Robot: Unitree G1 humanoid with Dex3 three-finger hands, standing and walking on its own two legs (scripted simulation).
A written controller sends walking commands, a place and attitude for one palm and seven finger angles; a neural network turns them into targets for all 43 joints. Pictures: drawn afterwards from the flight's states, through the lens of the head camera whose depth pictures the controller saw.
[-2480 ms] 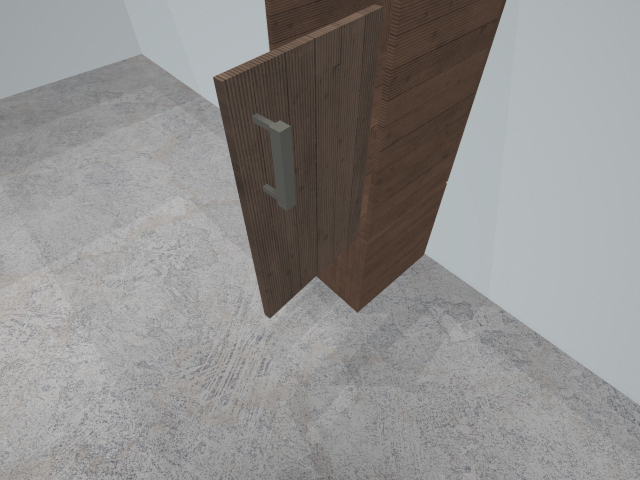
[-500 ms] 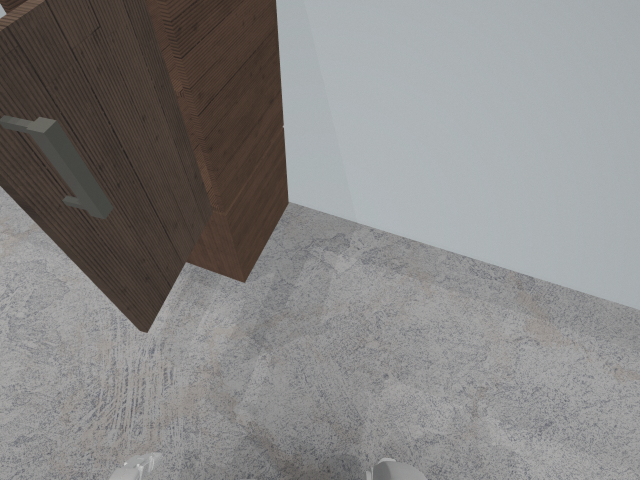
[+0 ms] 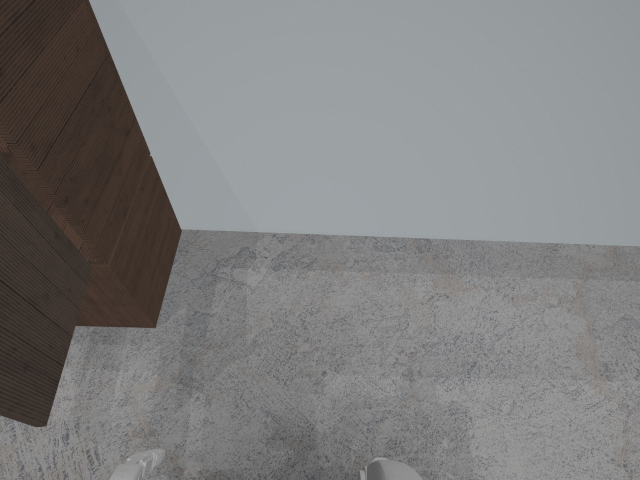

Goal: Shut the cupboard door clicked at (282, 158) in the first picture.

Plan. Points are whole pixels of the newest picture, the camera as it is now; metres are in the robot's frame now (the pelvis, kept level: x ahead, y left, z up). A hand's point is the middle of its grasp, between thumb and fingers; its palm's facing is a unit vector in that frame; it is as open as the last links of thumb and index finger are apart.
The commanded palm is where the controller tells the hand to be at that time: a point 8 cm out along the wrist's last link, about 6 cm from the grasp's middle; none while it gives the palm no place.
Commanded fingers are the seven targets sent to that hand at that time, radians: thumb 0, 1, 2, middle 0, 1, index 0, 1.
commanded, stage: walk around to get in front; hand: left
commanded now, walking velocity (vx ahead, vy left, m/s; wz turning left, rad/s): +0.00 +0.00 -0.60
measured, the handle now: out of the picture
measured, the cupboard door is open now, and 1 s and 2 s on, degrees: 96 96 96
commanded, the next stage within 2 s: none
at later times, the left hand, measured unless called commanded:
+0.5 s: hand (220, 458) +0.16 +0.15 -0.18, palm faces -0.26 -0.94 -0.20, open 7.4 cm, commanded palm none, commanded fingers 0.00 0.90 0.90 -0.20 -0.30 -0.20 -0.30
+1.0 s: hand (278, 417) +0.22 +0.07 -0.18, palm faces -0.54 -0.81 -0.22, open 7.4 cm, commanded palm none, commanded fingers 0.00 0.90 0.90 -0.20 -0.30 -0.20 -0.30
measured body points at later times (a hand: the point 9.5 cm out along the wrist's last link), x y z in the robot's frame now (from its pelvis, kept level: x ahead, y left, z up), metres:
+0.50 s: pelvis +0.02 -0.02 -0.01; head +0.08 -0.02 +0.44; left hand +0.18 +0.20 -0.16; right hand +0.03 -0.29 -0.14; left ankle +0.07 +0.10 -0.74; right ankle -0.03 -0.13 -0.69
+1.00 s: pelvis +0.05 -0.06 -0.01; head +0.10 -0.07 +0.43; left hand +0.25 +0.12 -0.17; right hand -0.02 -0.33 -0.14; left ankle +0.13 +0.04 -0.74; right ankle -0.03 -0.16 -0.73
